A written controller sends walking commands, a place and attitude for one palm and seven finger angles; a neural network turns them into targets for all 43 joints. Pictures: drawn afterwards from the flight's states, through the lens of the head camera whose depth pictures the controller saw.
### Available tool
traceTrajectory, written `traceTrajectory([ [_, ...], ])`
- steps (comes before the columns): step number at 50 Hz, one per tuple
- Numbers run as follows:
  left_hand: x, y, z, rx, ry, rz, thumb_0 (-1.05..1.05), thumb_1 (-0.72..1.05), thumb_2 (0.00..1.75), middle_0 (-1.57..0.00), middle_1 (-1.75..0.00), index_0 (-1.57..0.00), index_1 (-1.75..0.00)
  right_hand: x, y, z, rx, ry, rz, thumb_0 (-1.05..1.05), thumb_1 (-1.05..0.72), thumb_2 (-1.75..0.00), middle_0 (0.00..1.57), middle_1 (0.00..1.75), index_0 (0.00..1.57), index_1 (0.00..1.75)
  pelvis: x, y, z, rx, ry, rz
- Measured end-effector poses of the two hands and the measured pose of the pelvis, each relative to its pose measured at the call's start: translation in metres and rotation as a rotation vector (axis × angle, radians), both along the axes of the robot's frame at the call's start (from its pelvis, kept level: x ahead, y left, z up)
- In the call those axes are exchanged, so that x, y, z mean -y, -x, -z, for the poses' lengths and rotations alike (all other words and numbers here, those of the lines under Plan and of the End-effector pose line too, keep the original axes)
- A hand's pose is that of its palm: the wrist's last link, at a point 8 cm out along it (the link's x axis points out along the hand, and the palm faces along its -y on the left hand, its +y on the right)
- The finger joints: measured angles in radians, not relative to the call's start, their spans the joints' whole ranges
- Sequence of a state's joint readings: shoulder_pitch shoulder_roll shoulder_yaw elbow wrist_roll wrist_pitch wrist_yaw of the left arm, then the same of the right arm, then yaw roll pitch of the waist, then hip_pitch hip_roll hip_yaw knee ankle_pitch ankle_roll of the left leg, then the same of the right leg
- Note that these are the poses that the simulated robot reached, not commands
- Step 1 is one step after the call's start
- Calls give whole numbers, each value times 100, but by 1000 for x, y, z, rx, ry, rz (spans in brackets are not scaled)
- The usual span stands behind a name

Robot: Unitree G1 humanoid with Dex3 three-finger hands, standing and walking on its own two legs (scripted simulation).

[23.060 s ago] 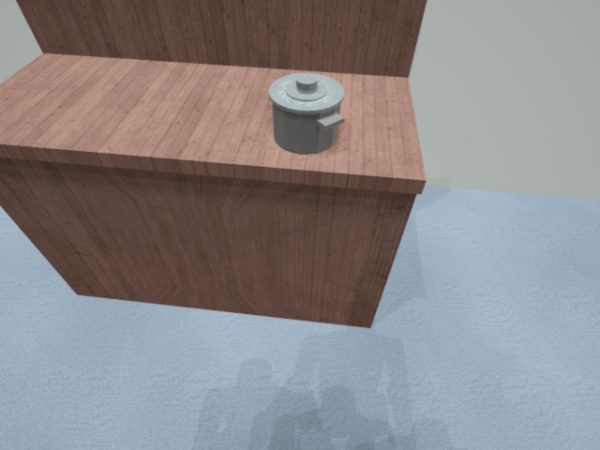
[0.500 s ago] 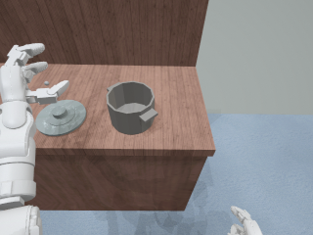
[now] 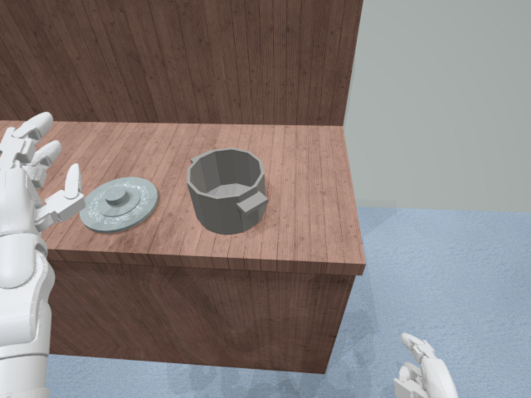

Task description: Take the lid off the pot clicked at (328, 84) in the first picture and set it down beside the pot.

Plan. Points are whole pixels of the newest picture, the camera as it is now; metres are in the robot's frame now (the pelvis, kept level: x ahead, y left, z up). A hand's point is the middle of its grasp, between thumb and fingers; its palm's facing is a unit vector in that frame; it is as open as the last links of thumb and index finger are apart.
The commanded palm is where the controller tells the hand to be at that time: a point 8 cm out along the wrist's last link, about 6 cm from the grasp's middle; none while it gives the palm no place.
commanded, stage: draw the hand back to the body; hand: left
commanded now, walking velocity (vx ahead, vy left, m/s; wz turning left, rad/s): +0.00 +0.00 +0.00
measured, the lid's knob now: (116, 195) +0.49 +0.37 +0.01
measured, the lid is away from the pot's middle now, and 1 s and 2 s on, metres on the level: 0.24 0.24 0.24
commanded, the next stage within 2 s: step back with the hand held close in 0.92 s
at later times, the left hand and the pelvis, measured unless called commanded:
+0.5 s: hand (52, 243) +0.23 +0.27 +0.19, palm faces +0.42 -0.86 -0.30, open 7.4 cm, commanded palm +0.17 +0.30 +0.20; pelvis +0.00 +0.01 +0.00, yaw +0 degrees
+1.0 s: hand (12, 296) +0.17 +0.28 +0.18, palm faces +0.42 -0.84 -0.34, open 7.4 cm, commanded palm +0.11 +0.32 +0.19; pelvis -0.01 +0.03 +0.00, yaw +1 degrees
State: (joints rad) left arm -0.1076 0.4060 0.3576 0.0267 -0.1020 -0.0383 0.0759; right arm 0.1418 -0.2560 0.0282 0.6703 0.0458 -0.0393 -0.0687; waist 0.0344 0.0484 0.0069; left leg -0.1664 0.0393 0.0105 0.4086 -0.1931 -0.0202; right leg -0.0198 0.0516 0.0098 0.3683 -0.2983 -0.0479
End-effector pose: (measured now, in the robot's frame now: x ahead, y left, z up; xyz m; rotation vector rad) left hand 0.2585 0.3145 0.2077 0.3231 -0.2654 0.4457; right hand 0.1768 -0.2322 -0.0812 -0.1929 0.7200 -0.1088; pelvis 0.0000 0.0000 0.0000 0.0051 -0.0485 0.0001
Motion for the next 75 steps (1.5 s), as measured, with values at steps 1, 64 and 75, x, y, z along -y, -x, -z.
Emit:
traceTrajectory([
  [1, 1, 3, 0, 2, -1, 1, 0, 64, 86, -25, -43, -25, -43, -2, -2, -1, 6, -3, -4, 1, -91, -90, 20, 30, 20, 30, 0, 0, 0, 2, 0, 0],
  [64, -11, 131, 13, -59, -201, 132, 1, 89, 90, -20, -30, -20, -30, -52, 28, -17, 34, 36, -6, 1, -91, -90, 20, 30, 21, 30, -52, 26, 2, -19, 30, 1],
  [75, -18, 162, 11, -66, -292, 168, 1, 89, 90, -21, -30, -21, -30, -52, 74, -12, 5, 56, 35, 1, -91, -90, 20, 30, 20, 30, -60, 58, 9, -31, 34, -1],
])
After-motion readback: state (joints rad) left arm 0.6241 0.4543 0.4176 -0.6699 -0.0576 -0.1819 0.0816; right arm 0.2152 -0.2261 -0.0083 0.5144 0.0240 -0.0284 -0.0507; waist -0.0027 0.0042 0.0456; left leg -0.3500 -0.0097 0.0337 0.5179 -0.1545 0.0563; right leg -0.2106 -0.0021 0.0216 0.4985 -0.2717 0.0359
